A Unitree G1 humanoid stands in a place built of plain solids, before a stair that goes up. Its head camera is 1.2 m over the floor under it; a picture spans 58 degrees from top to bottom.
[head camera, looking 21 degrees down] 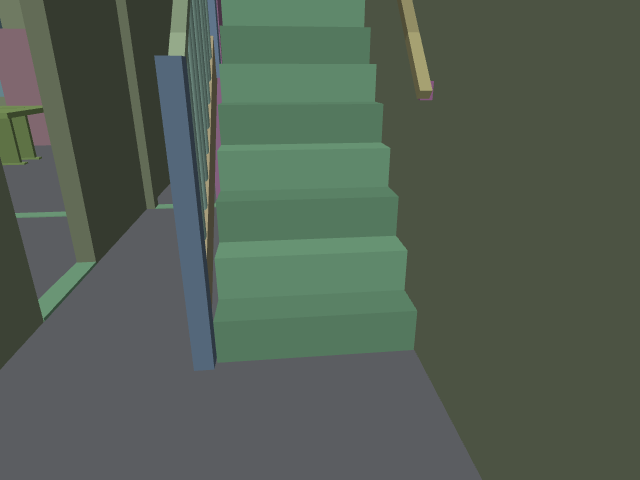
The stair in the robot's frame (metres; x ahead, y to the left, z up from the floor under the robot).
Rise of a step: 0.21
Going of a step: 0.20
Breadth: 0.90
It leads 6 degrees to the left of straight ahead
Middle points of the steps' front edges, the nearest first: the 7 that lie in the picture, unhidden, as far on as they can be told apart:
1.65 0.01 0.21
1.85 0.03 0.42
2.05 0.05 0.63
2.25 0.07 0.84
2.45 0.10 1.05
2.65 0.12 1.25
2.85 0.14 1.46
